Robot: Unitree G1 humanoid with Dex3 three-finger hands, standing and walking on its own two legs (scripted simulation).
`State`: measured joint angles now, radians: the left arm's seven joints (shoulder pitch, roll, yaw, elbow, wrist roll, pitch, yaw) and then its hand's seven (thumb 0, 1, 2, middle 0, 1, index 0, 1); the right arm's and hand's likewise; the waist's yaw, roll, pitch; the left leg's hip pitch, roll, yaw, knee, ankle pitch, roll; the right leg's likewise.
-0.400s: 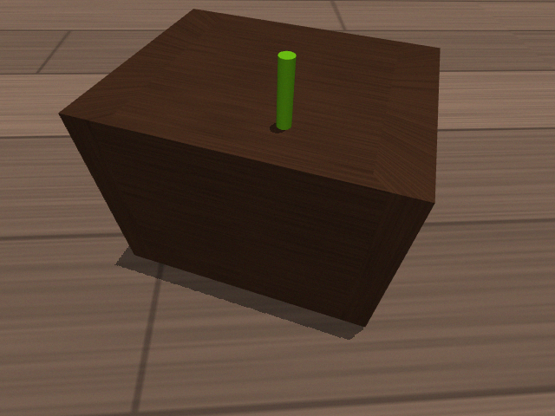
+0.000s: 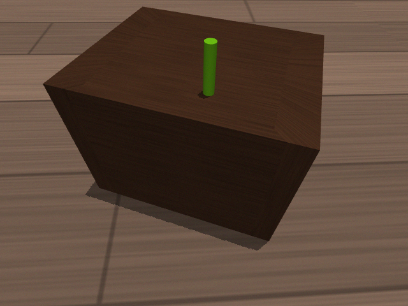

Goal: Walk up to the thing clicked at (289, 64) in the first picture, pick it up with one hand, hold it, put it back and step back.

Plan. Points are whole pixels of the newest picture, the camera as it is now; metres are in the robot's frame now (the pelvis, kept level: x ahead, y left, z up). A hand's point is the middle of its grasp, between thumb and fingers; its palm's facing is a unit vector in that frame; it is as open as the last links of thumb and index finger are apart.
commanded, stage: stand
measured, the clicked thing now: (209, 69) +0.82 -0.01 +0.01
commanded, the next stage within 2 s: walk up in 0.72 s
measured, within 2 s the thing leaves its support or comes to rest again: neither
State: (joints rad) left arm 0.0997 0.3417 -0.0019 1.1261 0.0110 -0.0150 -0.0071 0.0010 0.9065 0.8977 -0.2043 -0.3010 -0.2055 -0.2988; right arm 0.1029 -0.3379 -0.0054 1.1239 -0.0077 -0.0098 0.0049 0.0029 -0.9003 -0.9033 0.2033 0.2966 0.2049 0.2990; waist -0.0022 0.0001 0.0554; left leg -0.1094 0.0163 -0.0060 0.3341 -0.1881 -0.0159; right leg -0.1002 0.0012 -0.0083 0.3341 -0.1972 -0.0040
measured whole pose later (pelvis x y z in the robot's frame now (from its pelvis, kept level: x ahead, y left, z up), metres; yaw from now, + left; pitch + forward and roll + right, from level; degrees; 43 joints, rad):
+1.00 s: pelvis +0.02 +0.07 -0.02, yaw +3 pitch -2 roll -2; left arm 0.29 0.43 0.08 0.98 0.04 -0.07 0.05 0.00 0.90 0.90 -0.21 -0.30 -0.21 -0.30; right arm 0.20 -0.45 -0.13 0.91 -0.08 0.10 0.11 0.00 -0.90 -0.90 0.20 0.30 0.20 0.30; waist 0.00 0.08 0.11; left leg -0.43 0.11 -0.10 0.82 -0.38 -0.02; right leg -0.12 -0.07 -0.04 0.48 -0.32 0.05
